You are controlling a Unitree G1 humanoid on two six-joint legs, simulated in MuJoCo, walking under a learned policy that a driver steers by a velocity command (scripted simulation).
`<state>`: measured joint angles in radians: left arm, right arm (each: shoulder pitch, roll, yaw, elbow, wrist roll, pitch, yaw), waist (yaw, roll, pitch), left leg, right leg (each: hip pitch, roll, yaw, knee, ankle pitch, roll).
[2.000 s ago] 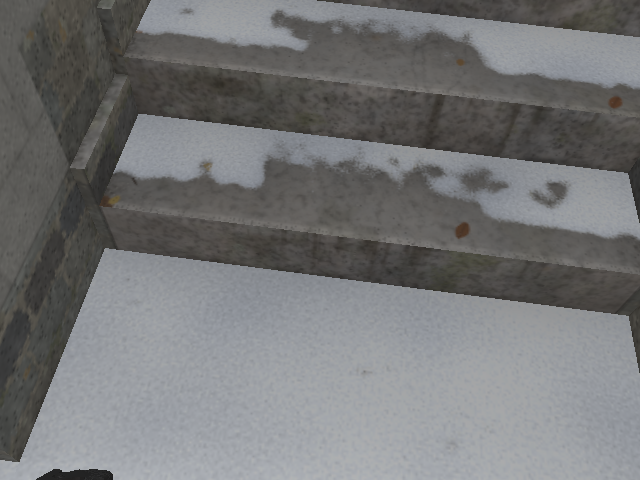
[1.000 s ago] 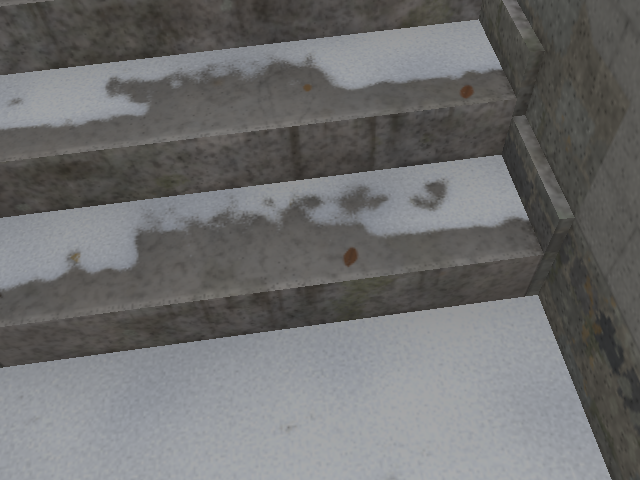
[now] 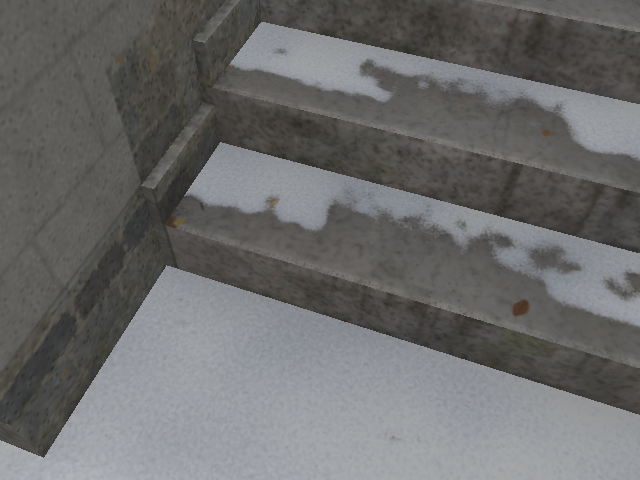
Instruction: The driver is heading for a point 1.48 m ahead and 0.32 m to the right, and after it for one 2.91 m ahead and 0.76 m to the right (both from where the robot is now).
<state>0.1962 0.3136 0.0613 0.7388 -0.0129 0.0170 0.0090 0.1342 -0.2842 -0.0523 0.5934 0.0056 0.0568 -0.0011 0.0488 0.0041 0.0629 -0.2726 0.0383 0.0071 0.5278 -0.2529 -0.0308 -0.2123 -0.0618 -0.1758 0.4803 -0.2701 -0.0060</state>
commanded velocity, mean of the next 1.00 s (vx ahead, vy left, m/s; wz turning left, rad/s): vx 0.15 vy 0.00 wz -0.31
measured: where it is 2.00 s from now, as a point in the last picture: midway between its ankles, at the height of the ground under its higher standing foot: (382, 419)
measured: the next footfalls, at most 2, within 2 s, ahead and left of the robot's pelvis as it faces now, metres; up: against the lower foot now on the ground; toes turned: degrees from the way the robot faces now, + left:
right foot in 0.46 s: -0.01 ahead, -0.12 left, +0.00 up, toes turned -15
left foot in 1.02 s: +0.29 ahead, +0.02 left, +0.00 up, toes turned -21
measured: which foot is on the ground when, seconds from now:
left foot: down 0.00-0.46, up 0.48-1.00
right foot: down 0.00-0.00, up 0.02-0.44, down 0.46-1.00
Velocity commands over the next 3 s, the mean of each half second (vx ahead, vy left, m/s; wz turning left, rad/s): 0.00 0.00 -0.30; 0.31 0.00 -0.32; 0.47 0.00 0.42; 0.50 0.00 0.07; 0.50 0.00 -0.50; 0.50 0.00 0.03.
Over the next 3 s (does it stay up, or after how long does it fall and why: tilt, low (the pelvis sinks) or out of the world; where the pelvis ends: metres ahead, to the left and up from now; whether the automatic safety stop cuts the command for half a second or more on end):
stays up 1.10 -0.23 0.29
